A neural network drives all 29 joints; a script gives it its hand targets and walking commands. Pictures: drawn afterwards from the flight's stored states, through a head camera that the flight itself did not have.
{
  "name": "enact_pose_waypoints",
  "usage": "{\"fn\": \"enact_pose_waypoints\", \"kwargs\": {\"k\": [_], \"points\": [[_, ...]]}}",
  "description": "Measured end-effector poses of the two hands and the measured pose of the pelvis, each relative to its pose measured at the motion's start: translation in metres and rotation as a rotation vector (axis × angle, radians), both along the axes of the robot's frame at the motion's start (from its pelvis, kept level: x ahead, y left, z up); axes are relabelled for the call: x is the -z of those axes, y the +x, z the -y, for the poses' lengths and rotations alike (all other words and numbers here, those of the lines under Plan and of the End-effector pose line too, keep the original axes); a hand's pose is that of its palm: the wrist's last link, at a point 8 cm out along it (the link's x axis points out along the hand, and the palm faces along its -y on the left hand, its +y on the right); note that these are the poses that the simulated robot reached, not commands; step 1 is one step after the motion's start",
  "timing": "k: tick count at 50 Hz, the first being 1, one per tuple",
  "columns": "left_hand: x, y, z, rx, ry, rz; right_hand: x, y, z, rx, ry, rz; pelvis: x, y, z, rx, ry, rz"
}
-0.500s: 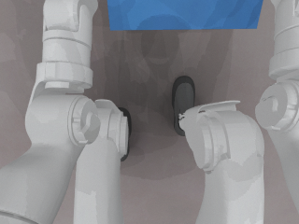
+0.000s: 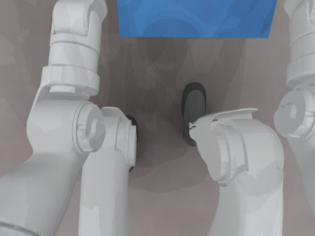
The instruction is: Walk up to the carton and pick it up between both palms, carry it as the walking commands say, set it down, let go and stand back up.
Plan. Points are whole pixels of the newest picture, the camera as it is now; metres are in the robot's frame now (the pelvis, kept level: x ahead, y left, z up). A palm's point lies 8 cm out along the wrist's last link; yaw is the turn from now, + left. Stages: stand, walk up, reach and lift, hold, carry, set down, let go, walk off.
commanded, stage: set down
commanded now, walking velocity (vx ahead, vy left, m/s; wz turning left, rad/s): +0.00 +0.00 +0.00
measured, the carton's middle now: out of the picture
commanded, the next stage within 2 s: none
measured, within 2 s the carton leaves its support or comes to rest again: neither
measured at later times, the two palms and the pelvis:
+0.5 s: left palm out of the picture +0.55 +0.08 -0.21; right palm out of the picture +0.52 -0.27 -0.21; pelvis +0.00 +0.00 +0.00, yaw +0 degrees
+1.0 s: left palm out of the picture +0.55 +0.09 -0.22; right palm out of the picture +0.52 -0.27 -0.21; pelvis +0.00 +0.00 -0.01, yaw +1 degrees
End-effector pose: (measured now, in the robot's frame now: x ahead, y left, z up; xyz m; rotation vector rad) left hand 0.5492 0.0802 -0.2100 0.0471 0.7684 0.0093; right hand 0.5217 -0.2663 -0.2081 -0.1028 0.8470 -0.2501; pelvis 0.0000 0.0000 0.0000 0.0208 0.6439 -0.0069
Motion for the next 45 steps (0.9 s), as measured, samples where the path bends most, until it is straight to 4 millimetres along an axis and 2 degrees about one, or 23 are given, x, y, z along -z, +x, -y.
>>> {"fn": "enact_pose_waypoints", "kwargs": {"k": [45], "points": [[0.0055,0.0002,-0.0047,0.024,-0.028,0.016,0.0041,0.0010,0.0020,-0.041,0.023,0.026,0.0083,-0.0007,0.0006,-0.012,0.000,0.012]]}}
